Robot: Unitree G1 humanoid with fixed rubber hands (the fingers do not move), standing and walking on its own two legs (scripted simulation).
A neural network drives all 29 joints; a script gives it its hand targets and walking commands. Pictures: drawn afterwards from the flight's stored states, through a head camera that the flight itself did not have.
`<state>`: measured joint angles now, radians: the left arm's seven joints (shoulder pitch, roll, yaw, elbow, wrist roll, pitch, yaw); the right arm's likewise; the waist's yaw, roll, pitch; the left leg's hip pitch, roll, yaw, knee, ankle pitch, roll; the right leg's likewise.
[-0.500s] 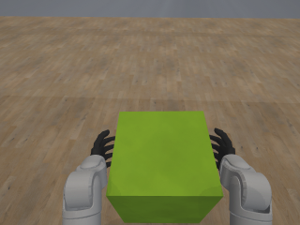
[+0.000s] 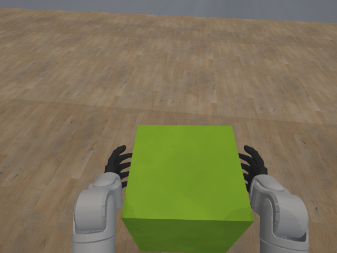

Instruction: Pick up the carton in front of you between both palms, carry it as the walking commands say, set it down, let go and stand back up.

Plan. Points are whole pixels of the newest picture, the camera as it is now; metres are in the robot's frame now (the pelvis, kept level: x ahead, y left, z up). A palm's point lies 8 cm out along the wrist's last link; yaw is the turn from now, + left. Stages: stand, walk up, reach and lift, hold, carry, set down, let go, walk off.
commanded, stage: carry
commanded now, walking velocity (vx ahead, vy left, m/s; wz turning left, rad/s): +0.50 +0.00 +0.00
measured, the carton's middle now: (183, 192) +0.27 +0.00 +0.03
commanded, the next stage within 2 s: none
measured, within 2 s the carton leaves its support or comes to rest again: neither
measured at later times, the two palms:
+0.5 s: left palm (148, 95) +0.58 +0.12 +0.09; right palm (239, 98) +0.58 -0.18 +0.09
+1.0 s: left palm (152, 63) +0.84 +0.14 +0.07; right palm (224, 61) +0.83 -0.16 +0.10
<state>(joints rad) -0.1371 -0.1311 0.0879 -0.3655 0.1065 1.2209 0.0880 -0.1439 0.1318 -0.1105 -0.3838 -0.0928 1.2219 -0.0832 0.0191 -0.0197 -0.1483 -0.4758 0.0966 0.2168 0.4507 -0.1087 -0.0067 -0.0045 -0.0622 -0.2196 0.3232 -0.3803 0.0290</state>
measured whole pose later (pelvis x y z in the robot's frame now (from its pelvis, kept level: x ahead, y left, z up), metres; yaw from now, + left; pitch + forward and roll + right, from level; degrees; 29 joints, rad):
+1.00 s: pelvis +0.57 -0.01 +0.00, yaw -1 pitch +5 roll +0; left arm -0.14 -0.13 0.10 -0.37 0.10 1.20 0.08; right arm -0.14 0.13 -0.10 -0.37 -0.09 1.18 -0.09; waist -0.02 -0.07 -0.07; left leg -0.33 0.04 0.22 0.46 -0.22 0.05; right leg -0.18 -0.09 -0.15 0.46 -0.31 0.05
